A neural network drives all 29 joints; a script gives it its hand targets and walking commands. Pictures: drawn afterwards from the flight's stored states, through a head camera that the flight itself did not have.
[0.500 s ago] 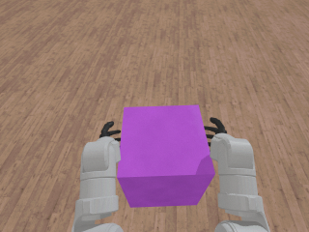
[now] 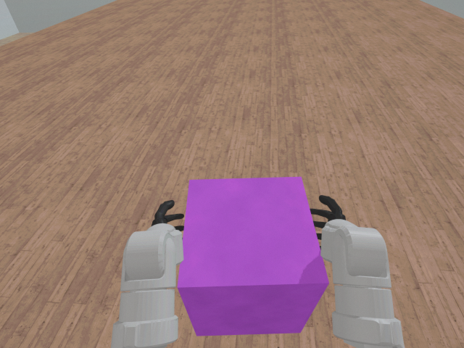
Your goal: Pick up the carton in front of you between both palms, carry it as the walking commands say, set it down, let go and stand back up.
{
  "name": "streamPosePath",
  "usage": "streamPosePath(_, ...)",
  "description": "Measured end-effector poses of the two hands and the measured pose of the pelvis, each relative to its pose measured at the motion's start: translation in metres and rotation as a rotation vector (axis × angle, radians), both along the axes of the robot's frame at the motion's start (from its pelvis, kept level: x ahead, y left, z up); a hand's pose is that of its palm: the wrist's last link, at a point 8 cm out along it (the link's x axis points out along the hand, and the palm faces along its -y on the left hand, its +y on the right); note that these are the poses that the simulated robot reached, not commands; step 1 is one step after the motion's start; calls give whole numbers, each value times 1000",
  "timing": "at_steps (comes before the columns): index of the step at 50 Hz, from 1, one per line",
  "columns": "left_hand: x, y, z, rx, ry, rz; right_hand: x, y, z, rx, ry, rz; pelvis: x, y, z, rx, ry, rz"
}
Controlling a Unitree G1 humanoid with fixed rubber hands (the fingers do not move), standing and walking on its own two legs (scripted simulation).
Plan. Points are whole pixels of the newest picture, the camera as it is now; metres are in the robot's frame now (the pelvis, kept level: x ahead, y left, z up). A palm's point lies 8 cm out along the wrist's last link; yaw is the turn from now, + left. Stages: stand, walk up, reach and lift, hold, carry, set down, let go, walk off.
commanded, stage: carry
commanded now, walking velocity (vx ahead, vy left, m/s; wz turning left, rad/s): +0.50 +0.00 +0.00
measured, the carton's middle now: (247, 259) +0.32 -0.01 +0.00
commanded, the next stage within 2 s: none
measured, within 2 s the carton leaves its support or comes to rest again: neither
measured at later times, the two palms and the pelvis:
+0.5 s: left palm (170, 154) +0.57 +0.17 +0.07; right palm (284, 150) +0.56 -0.11 +0.08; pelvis +0.28 +0.04 +0.01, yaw -3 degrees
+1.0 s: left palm (195, 104) +0.83 +0.13 +0.08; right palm (284, 103) +0.82 -0.15 +0.08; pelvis +0.53 +0.00 +0.01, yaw -1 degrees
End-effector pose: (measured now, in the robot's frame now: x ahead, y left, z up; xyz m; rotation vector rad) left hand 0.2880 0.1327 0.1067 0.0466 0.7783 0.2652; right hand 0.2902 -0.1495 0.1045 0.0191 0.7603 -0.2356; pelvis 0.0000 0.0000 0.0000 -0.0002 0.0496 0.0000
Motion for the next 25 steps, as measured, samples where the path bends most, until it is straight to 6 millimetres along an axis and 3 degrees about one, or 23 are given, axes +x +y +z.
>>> streamPosePath(8, 71, 8, -9, -26, 79, 40, 75, 8, -8, 6, 79, 3, 74, -4, 18, 8, 19, -1)
streamPosePath(14, 153, 21, -4, -28, 8, 17, 153, 21, 0, -11, 8, -3, 150, 12, 13, -8, 23, -5)
streamPosePath(18, 214, 35, -17, -45, -19, -3, 209, 35, -7, -42, -19, -10, 210, 29, -4, 1, 14, -29)
streamPosePath(25, 285, 40, -33, -48, 101, -26, 273, 39, -23, -49, 102, -34, 283, 42, 13, -13, 29, -59)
